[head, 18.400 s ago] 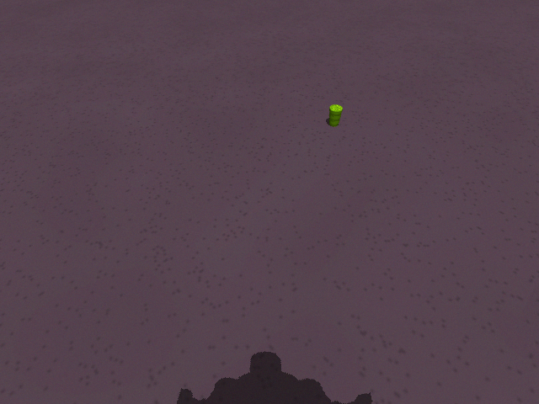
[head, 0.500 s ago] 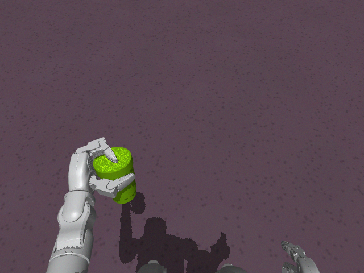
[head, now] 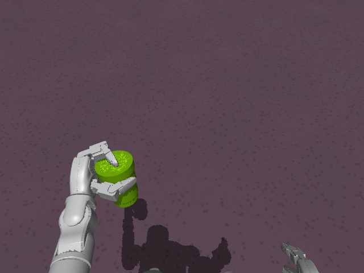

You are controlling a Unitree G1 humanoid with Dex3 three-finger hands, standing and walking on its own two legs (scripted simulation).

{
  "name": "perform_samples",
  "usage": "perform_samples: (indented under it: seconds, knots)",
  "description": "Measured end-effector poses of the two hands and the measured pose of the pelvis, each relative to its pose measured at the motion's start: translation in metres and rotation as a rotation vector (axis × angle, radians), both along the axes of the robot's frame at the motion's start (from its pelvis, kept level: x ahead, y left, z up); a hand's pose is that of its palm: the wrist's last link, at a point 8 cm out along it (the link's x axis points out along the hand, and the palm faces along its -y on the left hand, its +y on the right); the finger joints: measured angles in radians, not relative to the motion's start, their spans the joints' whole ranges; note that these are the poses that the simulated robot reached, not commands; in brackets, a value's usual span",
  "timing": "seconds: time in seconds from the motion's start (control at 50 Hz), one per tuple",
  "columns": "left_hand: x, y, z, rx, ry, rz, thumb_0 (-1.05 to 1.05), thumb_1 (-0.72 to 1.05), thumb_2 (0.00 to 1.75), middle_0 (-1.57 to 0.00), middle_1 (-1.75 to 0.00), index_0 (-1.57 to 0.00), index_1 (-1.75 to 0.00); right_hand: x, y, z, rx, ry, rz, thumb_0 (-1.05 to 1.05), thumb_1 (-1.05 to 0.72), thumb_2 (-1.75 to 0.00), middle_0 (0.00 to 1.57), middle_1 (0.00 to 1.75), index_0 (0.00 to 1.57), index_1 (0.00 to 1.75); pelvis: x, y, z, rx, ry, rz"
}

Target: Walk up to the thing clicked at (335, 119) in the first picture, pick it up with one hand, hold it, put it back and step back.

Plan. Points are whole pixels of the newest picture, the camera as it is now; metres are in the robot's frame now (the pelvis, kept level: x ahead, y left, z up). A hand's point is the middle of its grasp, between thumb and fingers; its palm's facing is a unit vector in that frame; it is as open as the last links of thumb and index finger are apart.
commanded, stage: hold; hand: left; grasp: from above
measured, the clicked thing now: (120, 181) +0.32 +0.17 +0.01
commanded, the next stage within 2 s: none
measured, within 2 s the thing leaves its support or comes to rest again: neither
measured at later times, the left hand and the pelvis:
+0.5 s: hand (113, 170) +0.32 +0.17 +0.06, palm faces +0.06 -1.00 +0.00, open 7.1 cm; pelvis +0.00 +0.00 +0.01, yaw +0 degrees
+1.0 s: hand (111, 169) +0.32 +0.17 +0.06, palm faces +0.06 -1.00 +0.00, open 7.1 cm; pelvis +0.00 +0.00 +0.01, yaw +0 degrees
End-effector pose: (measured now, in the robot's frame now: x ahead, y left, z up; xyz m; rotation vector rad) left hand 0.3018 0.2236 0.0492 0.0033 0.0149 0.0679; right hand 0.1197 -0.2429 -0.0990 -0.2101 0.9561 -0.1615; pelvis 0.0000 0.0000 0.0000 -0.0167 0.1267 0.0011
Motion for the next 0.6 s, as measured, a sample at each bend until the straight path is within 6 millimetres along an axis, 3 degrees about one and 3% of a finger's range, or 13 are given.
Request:
perform_samples:
  seconds: [0.6]
  knots:
    - [-0.0049, -0.0010, 0.0085, -0.002, -0.008, -0.007, 0.05, -0.34, 0.95, -0.73, -1.04, -1.19, -1.34, 0.0008, -0.0021, 0.0062, 0.003, -0.017, 0.006, 0.01, -0.92, -0.90, 0.20, 0.30, 0.20, 0.30, -0.0029, -0.0027, 0.0058, 0.004, -0.027, 0.002]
